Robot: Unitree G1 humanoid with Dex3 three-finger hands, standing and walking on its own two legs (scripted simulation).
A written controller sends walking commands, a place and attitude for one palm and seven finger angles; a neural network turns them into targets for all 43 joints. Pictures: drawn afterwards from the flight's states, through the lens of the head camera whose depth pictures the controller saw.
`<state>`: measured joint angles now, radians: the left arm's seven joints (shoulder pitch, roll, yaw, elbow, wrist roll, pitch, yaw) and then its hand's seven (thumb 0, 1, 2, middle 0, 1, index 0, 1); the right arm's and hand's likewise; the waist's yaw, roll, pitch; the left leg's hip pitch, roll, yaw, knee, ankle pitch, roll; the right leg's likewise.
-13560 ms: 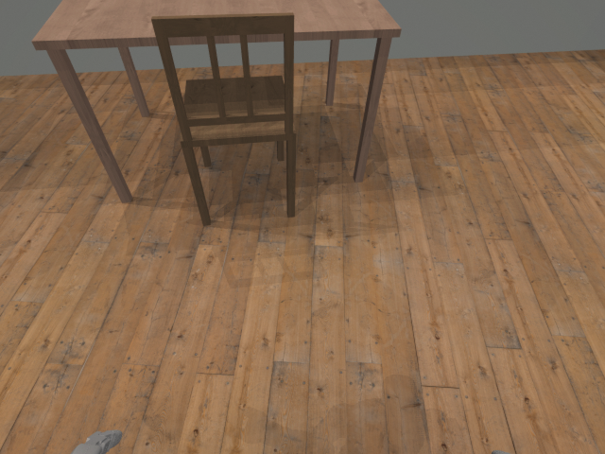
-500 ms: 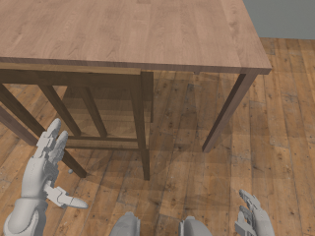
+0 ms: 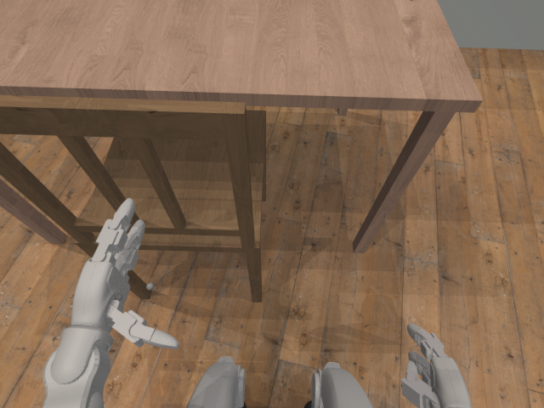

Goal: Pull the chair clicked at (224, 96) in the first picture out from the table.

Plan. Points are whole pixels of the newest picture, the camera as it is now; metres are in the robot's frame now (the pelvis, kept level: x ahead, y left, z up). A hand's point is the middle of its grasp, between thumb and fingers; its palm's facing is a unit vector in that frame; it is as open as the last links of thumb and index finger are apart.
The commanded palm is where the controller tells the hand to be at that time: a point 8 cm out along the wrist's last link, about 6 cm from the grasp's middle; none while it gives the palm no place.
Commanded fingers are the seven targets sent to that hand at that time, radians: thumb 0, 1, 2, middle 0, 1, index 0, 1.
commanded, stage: aim the fingers beside a spindle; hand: left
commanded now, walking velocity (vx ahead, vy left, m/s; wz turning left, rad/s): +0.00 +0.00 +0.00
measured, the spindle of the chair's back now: (107, 186) +0.45 +0.30 +0.00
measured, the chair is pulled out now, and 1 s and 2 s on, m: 0.00 0.00 0.00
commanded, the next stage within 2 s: none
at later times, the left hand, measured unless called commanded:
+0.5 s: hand (158, 276) +0.29 +0.17 +0.02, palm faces +0.00 -1.00 -0.06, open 16.9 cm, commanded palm +0.27 +0.23 +0.01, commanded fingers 0.00 -0.50 0.30 -0.06 -0.08 -0.06 -0.08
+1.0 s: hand (162, 280) +0.29 +0.17 +0.00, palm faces -0.01 -1.00 -0.04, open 16.9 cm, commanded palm +0.27 +0.23 +0.01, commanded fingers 0.00 -0.50 0.30 -0.06 -0.08 -0.06 -0.08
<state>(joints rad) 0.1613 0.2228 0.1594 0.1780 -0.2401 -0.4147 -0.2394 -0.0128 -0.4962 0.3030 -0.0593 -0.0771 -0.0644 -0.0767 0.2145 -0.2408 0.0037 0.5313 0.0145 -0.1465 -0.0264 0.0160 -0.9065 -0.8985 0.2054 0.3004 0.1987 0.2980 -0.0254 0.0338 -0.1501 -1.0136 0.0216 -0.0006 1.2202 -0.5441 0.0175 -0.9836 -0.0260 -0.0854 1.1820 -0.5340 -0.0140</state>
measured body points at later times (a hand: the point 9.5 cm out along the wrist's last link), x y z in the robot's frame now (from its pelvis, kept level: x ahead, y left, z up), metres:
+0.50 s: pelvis +0.00 -0.01 -0.01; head +0.10 +0.00 +0.42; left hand +0.28 +0.23 +0.03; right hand +0.17 -0.25 -0.11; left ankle +0.02 +0.11 -0.64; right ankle +0.02 -0.12 -0.64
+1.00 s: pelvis +0.00 -0.01 -0.02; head +0.10 -0.01 +0.42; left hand +0.29 +0.23 +0.00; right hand +0.16 -0.26 -0.12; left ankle +0.02 +0.11 -0.64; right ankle +0.02 -0.12 -0.64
